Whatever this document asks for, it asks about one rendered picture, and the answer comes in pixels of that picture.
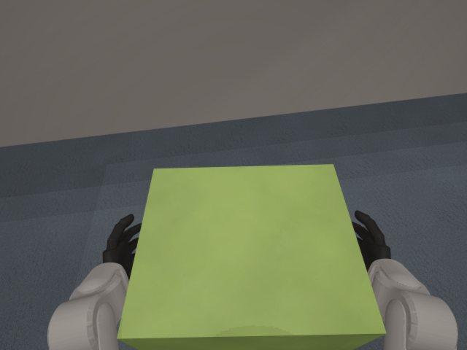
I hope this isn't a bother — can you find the left robot hand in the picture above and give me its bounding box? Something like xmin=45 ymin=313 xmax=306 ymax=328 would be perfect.
xmin=103 ymin=214 xmax=142 ymax=280

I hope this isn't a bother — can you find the robot right forearm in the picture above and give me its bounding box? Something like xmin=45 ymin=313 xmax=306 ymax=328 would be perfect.
xmin=368 ymin=259 xmax=458 ymax=350

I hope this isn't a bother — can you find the robot left forearm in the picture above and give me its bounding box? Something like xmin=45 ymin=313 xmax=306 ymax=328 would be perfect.
xmin=47 ymin=262 xmax=129 ymax=350

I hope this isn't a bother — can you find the carton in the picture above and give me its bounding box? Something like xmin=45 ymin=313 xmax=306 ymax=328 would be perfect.
xmin=117 ymin=164 xmax=387 ymax=350

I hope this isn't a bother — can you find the right robot hand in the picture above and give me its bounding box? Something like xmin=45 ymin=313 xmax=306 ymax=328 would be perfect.
xmin=351 ymin=210 xmax=391 ymax=273

